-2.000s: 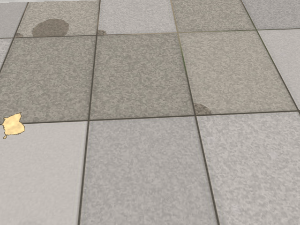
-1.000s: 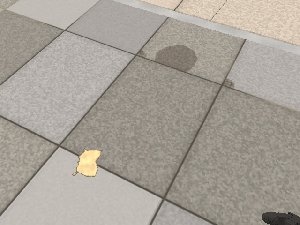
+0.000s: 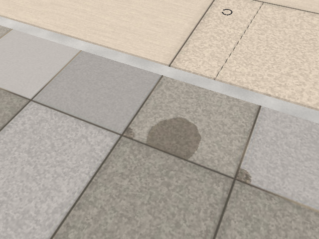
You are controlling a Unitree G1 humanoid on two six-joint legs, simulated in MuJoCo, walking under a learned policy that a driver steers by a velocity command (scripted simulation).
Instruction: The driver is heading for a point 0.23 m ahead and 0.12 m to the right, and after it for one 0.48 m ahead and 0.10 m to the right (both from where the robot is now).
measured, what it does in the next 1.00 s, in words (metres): walks ahead, turning right: left foot, then right foot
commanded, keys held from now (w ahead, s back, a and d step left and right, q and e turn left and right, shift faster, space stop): w+e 0.02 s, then e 0.76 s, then no key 0.22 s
